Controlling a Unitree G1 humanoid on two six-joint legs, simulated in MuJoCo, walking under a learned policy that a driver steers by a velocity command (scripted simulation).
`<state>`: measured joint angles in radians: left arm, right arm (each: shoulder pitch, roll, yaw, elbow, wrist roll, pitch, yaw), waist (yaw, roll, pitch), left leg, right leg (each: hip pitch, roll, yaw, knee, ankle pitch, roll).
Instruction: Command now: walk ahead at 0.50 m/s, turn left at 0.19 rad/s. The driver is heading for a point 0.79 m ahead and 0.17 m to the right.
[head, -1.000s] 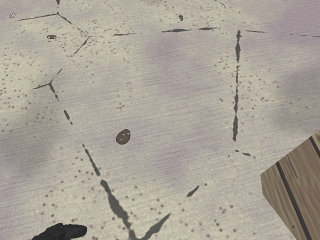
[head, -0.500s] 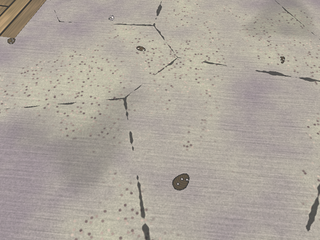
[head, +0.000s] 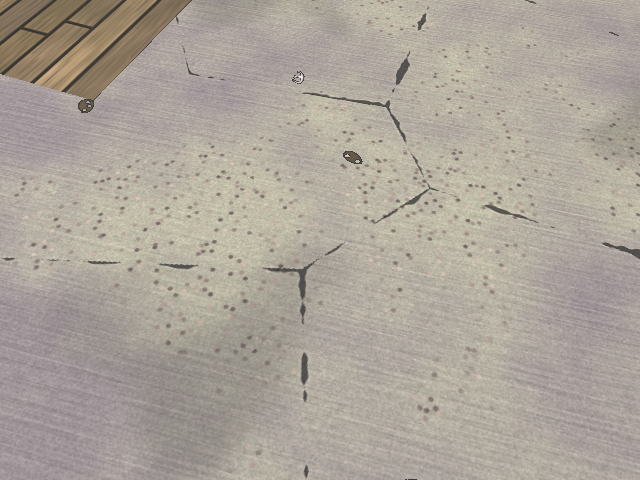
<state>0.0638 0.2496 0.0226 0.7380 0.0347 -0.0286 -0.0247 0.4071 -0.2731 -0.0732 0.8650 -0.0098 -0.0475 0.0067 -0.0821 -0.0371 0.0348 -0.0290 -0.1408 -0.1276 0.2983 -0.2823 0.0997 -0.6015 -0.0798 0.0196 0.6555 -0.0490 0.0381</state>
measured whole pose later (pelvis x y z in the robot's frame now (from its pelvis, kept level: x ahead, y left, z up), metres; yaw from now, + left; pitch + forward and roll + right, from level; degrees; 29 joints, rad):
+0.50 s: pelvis +0.26 -0.05 +0.00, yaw -11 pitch +2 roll -1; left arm 0.44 0.24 0.06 0.90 0.00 -0.05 -0.01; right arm 0.06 -0.25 -0.01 0.73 -0.04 -0.04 0.03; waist 0.08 0.04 0.04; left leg -0.60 0.06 -0.04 0.68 -0.08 -0.05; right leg -0.05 0.13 0.14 0.28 -0.24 -0.09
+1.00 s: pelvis +0.51 -0.08 +0.00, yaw -27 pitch +1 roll +1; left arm 0.10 0.28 0.05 0.74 0.04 0.00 -0.07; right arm 0.42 -0.25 -0.04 0.88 -0.02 -0.09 0.00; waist -0.06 -0.04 0.02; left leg 0.00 -0.01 0.18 0.23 -0.26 0.02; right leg -0.64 -0.05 0.02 0.79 -0.08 -0.03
